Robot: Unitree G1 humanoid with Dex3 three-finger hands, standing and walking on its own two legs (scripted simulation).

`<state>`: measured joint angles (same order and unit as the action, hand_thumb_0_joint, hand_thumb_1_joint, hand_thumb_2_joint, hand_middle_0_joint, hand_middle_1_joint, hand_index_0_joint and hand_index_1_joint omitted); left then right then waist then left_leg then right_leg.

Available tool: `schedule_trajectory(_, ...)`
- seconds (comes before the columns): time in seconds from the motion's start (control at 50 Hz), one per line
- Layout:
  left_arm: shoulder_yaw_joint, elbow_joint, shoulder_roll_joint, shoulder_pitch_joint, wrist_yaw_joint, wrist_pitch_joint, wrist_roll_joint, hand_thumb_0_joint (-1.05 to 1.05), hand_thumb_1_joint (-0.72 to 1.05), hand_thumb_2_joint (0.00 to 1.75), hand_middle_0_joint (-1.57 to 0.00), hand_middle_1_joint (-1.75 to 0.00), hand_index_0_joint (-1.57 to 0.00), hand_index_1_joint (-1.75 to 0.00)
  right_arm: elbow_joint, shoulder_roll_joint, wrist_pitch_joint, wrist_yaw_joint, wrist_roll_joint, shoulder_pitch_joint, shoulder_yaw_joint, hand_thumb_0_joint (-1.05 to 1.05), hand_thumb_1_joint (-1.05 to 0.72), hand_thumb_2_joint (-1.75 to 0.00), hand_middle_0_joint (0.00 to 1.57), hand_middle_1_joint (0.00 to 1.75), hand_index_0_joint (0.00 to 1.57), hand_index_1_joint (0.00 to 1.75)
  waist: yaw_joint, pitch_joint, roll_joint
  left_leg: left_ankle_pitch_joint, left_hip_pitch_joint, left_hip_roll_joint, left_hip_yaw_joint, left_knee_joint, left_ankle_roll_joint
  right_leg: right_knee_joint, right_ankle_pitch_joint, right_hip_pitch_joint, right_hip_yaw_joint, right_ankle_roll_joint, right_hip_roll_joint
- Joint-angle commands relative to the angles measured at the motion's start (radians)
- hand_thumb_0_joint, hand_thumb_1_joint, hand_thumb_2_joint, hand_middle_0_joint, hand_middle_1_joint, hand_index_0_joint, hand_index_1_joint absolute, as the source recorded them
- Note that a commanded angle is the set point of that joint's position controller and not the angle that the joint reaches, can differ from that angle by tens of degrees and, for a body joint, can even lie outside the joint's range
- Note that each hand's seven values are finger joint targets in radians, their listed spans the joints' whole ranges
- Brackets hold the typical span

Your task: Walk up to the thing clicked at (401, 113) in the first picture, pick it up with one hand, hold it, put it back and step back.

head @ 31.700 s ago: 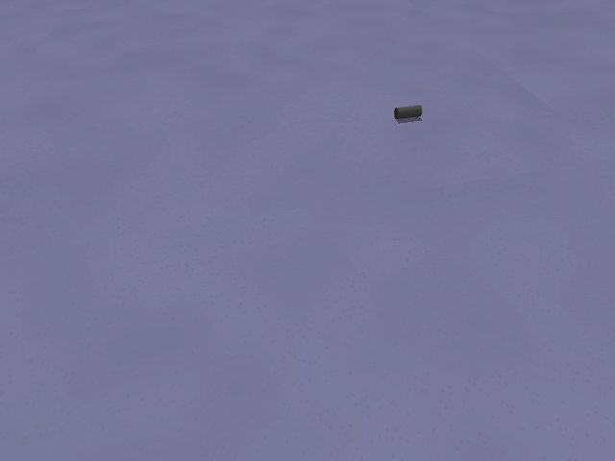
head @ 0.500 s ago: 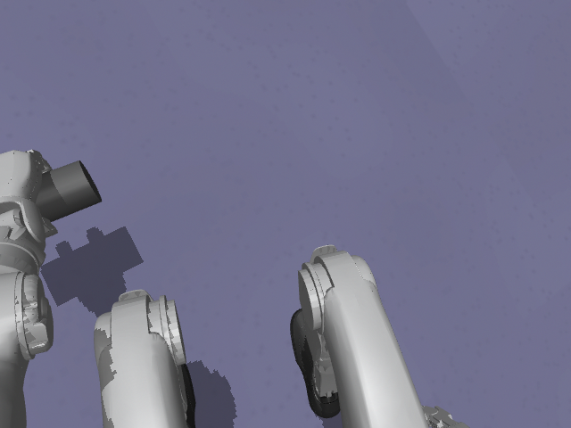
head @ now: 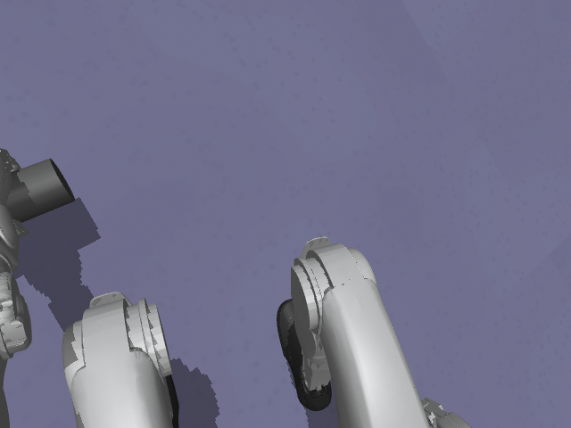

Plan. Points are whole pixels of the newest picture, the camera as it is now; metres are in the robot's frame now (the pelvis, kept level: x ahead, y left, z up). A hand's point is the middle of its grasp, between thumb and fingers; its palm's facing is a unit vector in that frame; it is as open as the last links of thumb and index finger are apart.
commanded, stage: rest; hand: left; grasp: from above
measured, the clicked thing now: (4, 202) +0.46 +0.30 -0.24
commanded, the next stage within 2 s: open in 1.12 s
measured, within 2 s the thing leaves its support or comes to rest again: rests again in 1.42 s
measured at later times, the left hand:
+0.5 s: hand (3, 210) +0.45 +0.30 -0.25, palm faces -0.42 -0.19 -0.89, open 9.5 cm
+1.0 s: hand (13, 208) +0.46 +0.29 -0.26, palm faces -0.40 -0.21 -0.89, open 9.5 cm
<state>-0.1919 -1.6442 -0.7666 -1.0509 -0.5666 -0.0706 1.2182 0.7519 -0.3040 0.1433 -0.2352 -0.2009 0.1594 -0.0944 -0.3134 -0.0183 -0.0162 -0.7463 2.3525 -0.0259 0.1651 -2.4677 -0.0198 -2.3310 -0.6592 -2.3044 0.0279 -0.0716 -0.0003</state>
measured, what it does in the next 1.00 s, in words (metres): stands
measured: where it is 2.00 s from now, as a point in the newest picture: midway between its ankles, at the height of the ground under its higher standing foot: (239, 404)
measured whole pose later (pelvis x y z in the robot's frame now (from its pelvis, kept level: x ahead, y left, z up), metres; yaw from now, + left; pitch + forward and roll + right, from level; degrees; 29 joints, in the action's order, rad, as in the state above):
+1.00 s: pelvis -0.01 +0.01 -0.02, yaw -5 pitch +30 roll -15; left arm -0.25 -1.85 -0.97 -1.11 -0.68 -0.09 1.25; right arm 0.72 -0.36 0.28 -0.35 -0.26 0.14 -0.22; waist -0.40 -0.15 -0.08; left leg -0.75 2.36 -0.02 0.24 -2.57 0.01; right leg -2.35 -0.63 -2.27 0.09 -0.07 0.03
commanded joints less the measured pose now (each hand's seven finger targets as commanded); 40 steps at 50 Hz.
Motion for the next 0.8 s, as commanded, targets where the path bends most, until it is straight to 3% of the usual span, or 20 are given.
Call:
schedule_trajectory(0.0, -0.024, 0.115, -0.276, -0.317, -0.055, -0.001, 0.000, 0.00, 0.73, 0.65, -1.14, -0.47, -1.13, -0.49, 0.025, -0.288, 0.013, -0.006, 0.000, 0.253, 0.072, 0.00, -0.89, -0.89, 0.20, 0.30, 0.20, 0.30, -0.031, 0.689, 0.391, 0.298, -0.552, 0.008, -0.111, 0.257, 0.034, 0.167, 0.275, 0.365, 0.161, 0.089, 0.018)
schedule_trajectory(0.02, -0.012, 0.118, -0.267, -0.332, -0.049, -0.003, 0.003, 0.00, 0.74, 0.65, -1.14, -0.49, -1.13, -0.49, 0.026, -0.282, 0.014, -0.012, -0.003, 0.259, 0.067, 0.00, -0.89, -0.89, 0.20, 0.30, 0.20, 0.30, -0.049, 0.682, 0.390, 0.312, -0.553, 0.011, -0.113, 0.237, 0.035, 0.163, 0.292, 0.375, 0.161, 0.089, 0.022)
schedule_trajectory(0.14, -0.037, 0.060, -0.285, -0.279, -0.068, -0.007, -0.014, 0.00, 0.76, 0.67, -1.15, -0.51, -1.14, -0.51, 0.007, -0.308, 0.025, -0.025, -0.004, 0.241, 0.052, 0.00, -0.89, -0.90, 0.20, 0.30, 0.20, 0.30, -0.040, 0.699, 0.378, 0.312, -0.527, 0.011, -0.100, 0.244, 0.034, 0.160, 0.292, 0.411, 0.172, 0.091, 0.032)
schedule_trajectory(0.2, -0.039, 0.064, -0.317, -0.295, -0.070, -0.011, -0.002, 0.00, 0.75, 0.66, -1.16, -0.47, -1.14, -0.49, -0.001, -0.316, 0.031, -0.031, -0.007, 0.235, 0.044, 0.00, -0.89, -0.90, 0.20, 0.30, 0.20, 0.30, -0.046, 0.681, 0.385, 0.320, -0.536, 0.014, -0.094, 0.228, 0.034, 0.148, 0.299, 0.398, 0.177, 0.092, 0.033)
schedule_trajectory(0.24, -0.026, 0.058, -0.324, -0.330, -0.069, -0.020, 0.003, 0.00, 0.75, 0.61, -1.14, -0.47, -1.14, -0.47, -0.008, -0.320, 0.037, -0.034, -0.011, 0.232, 0.032, 0.00, -0.89, -0.90, 0.20, 0.30, 0.20, 0.30, -0.070, 0.648, 0.389, 0.294, -0.520, 0.015, -0.092, 0.220, 0.035, 0.148, 0.282, 0.387, 0.181, 0.093, 0.034)
schedule_trajectory(0.28, -0.082, 0.049, -0.399, -0.318, -0.084, -0.027, 0.009, 0.00, 0.75, 0.64, -1.16, -0.46, -1.14, -0.48, -0.001, -0.343, 0.036, -0.031, -0.012, 0.243, 0.035, 0.00, -0.89, -0.90, 0.20, 0.30, 0.20, 0.30, -0.060, 0.637, 0.377, 0.277, -0.490, 0.015, -0.091, 0.214, 0.039, 0.151, 0.268, 0.399, 0.182, 0.093, 0.036)
schedule_trajectory(0.36, -0.090, 0.048, -0.403, -0.342, -0.104, -0.045, 0.022, 0.00, 0.77, 0.64, -1.16, -0.47, -1.15, -0.48, 0.002, -0.338, 0.040, -0.036, -0.027, 0.243, 0.025, 0.00, -0.89, -0.90, 0.20, 0.30, 0.20, 0.30, -0.085, 0.633, 0.391, 0.268, -0.497, 0.019, -0.087, 0.206, 0.038, 0.153, 0.266, 0.411, 0.191, 0.089, 0.041)
schedule_trajectory(0.4, -0.006, 0.026, -0.308, -0.355, -0.096, -0.053, 0.014, 0.00, 0.77, 0.65, -1.16, -0.49, -1.15, -0.50, -0.003, -0.319, 0.054, -0.041, -0.030, 0.220, 0.011, 0.00, -0.89, -0.90, 0.20, 0.30, 0.20, 0.30, -0.102, 0.628, 0.397, 0.262, -0.502, 0.019, -0.087, 0.195, 0.036, 0.153, 0.270, 0.407, 0.193, 0.087, 0.044)
schedule_trajectory(0.46, 0.001, 0.002, -0.345, -0.350, -0.099, -0.062, 0.018, 0.00, 0.79, 0.64, -1.16, -0.51, -1.16, -0.51, 0.012, -0.339, 0.073, -0.043, -0.037, 0.216, 0.009, 0.00, -0.89, -0.90, 0.20, 0.30, 0.20, 0.30, -0.109, 0.594, 0.422, 0.233, -0.511, 0.021, -0.077, 0.196, 0.034, 0.153, 0.241, 0.376, 0.206, 0.087, 0.047)
schedule_trajectory(0.48, -0.043, -0.006, -0.403, -0.336, -0.106, -0.061, 0.026, 0.00, 0.81, 0.64, -1.17, -0.52, -1.17, -0.52, 0.014, -0.361, 0.074, -0.044, -0.042, 0.234, 0.013, 0.00, -0.89, -0.90, 0.20, 0.30, 0.20, 0.30, -0.106, 0.590, 0.417, 0.248, -0.516, 0.022, -0.074, 0.198, 0.034, 0.152, 0.251, 0.382, 0.211, 0.083, 0.042)
schedule_trajectory(0.5, -0.043, -0.001, -0.397, -0.312, -0.110, -0.059, 0.025, 0.00, 0.81, 0.65, -1.18, -0.50, -1.17, -0.51, 0.012, -0.360, 0.072, -0.043, -0.039, 0.229, 0.011, 0.00, -0.89, -0.90, 0.20, 0.30, 0.20, 0.30, -0.085, 0.595, 0.432, 0.260, -0.524, 0.021, -0.070, 0.216, 0.028, 0.147, 0.251, 0.385, 0.213, 0.087, 0.044)
schedule_trajectory(0.52, -0.049, -0.001, -0.405, -0.310, -0.118, -0.059, 0.025, 0.00, 0.79, 0.65, -1.18, -0.49, -1.17, -0.50, 0.017, -0.360, 0.072, -0.046, -0.040, 0.221, 0.010, 0.00, -0.89, -0.90, 0.20, 0.30, 0.20, 0.30, -0.086, 0.594, 0.453, 0.271, -0.539, 0.025, -0.060, 0.223, 0.023, 0.135, 0.258, 0.370, 0.218, 0.090, 0.042)
schedule_trajectory(0.58, -0.023, -0.018, -0.373, -0.349, -0.124, -0.056, 0.042, 0.00, 0.80, 0.65, -1.16, -0.51, -1.16, -0.52, 0.004, -0.363, 0.086, -0.060, -0.049, 0.203, 0.001, 0.00, -0.89, -0.90, 0.20, 0.30, 0.20, 0.30, -0.121, 0.562, 0.449, 0.276, -0.548, 0.031, -0.056, 0.200, 0.020, 0.123, 0.273, 0.350, 0.224, 0.087, 0.045)
schedule_trajectory(0.6, -0.034, -0.025, -0.387, -0.358, -0.130, -0.057, 0.038, 0.00, 0.81, 0.63, -1.17, -0.52, -1.17, -0.51, 0.008, -0.367, 0.091, -0.065, -0.051, 0.211, -0.001, 0.00, -0.89, -0.90, 0.20, 0.30, 0.20, 0.30, -0.128, 0.551, 0.451, 0.270, -0.538, 0.030, -0.052, 0.204, 0.021, 0.125, 0.271, 0.353, 0.226, 0.087, 0.045)
schedule_trajectory(0.66, -0.007, -0.038, -0.369, -0.345, -0.142, -0.049, 0.030, 0.00, 0.81, 0.62, -1.17, -0.52, -1.17, -0.51, 0.001, -0.367, 0.106, -0.075, -0.049, 0.190, -0.014, 0.00, -0.89, -0.90, 0.20, 0.30, 0.20, 0.30, -0.117, 0.540, 0.451, 0.269, -0.533, 0.031, -0.051, 0.205, 0.021, 0.131, 0.273, 0.359, 0.225, 0.088, 0.051)
schedule_trajectory(0.68, -0.025, -0.028, -0.396, -0.334, -0.148, -0.048, 0.035, 0.00, 0.81, 0.63, -1.16, -0.52, -1.17, -0.51, 0.003, -0.375, 0.109, -0.076, -0.052, 0.196, -0.012, 0.00, -0.89, -0.90, 0.20, 0.30, 0.20, 0.30, -0.116, 0.560, 0.458, 0.284, -0.554, 0.032, -0.048, 0.208, 0.019, 0.133, 0.285, 0.374, 0.226, 0.087, 0.052)
schedule_trajectory(0.72, -0.019, -0.035, -0.387, -0.328, -0.152, -0.038, 0.035, 0.00, 0.79, 0.61, -1.14, -0.53, -1.15, -0.52, 0.000, -0.379, 0.118, -0.086, -0.054, 0.200, -0.013, 0.00, -0.89, -0.90, 0.20, 0.30, 0.20, 0.30, -0.124, 0.565, 0.471, 0.323, -0.583, 0.035, -0.043, 0.203, 0.013, 0.122, 0.315, 0.375, 0.230, 0.083, 0.050)
schedule_trajectory(0.78, -0.056, -0.059, -0.435, -0.320, -0.163, -0.030, 0.036, 0.00, 0.77, 0.62, -1.14, -0.51, -1.14, -0.51, 0.005, -0.388, 0.125, -0.098, -0.051, 0.203, -0.016, 0.00, -0.90, -0.90, 0.20, 0.30, 0.20, 0.30, -0.123, 0.544, 0.475, 0.329, -0.566, 0.039, -0.034, 0.201, 0.012, 0.111, 0.318, 0.372, 0.229, 0.086, 0.050)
